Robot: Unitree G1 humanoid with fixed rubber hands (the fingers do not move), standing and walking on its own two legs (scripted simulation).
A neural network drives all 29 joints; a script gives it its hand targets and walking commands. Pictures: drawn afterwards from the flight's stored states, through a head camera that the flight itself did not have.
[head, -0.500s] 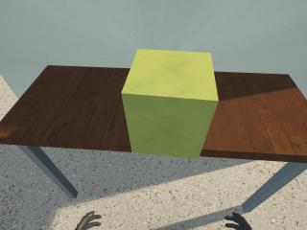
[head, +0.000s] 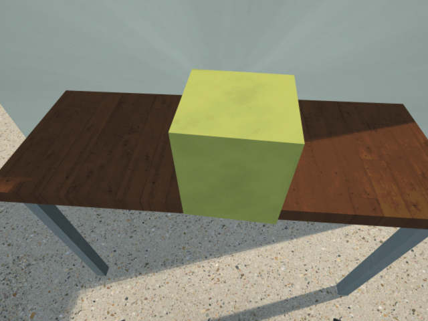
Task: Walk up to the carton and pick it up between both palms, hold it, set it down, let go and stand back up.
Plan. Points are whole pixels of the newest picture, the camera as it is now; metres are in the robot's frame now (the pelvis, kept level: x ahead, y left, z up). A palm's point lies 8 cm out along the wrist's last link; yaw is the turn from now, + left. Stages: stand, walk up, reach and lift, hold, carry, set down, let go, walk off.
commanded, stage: stand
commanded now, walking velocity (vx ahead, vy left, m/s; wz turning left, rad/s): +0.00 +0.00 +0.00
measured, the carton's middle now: (235, 148) +0.45 -0.02 +0.08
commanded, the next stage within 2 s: walk up in 1.88 s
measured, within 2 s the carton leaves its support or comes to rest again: neither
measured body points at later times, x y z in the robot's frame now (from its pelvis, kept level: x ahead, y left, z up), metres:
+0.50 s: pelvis +0.01 +0.00 +0.01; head +0.02 +0.01 +0.46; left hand +0.08 +0.24 -0.13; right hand +0.08 -0.23 -0.13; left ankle +0.00 +0.12 -0.72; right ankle +0.00 -0.12 -0.72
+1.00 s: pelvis +0.00 +0.00 +0.02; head +0.02 +0.00 +0.46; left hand +0.01 +0.22 -0.14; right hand +0.01 -0.23 -0.14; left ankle +0.00 +0.12 -0.72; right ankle +0.00 -0.12 -0.72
